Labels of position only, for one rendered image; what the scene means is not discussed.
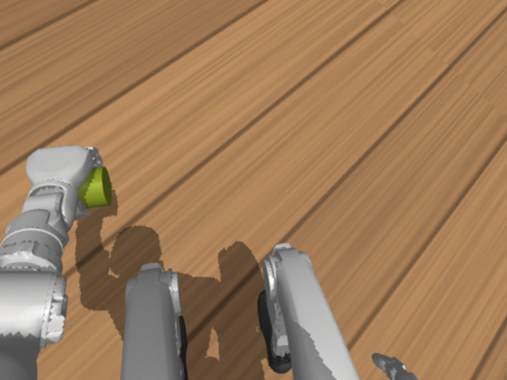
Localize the right robot foot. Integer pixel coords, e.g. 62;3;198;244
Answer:
257;290;292;374

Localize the can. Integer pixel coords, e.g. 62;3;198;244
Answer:
78;167;112;208

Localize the left robot arm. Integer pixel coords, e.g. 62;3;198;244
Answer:
0;180;78;380

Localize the left robot hand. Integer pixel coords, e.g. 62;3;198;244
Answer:
26;145;103;218

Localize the right robot hand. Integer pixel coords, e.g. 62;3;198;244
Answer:
372;353;419;380

